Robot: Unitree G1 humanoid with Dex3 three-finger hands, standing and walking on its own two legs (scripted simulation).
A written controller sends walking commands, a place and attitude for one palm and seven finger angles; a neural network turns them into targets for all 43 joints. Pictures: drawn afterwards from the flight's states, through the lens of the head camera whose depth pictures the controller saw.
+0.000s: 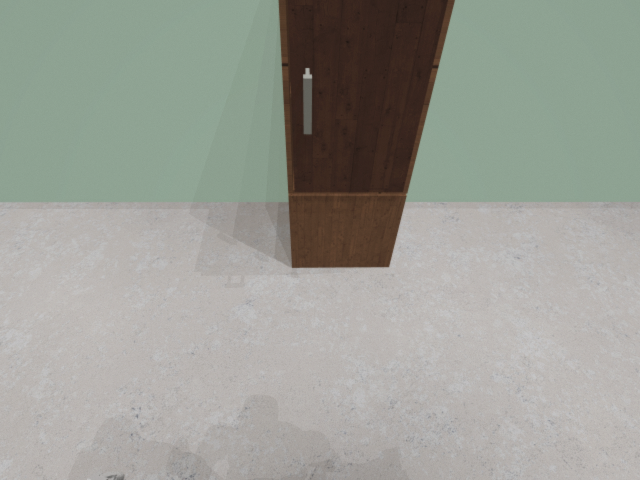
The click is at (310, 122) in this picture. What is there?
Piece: cupboard door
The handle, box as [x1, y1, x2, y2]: [303, 68, 311, 133]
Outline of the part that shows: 305,68 306,73 303,74 304,133 311,133 311,74 309,73 309,68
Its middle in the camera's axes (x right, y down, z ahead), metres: -0.04 -0.35 +1.00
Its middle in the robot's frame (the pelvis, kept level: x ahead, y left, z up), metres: +0.98 +0.09 -0.02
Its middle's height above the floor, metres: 0.75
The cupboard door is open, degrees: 0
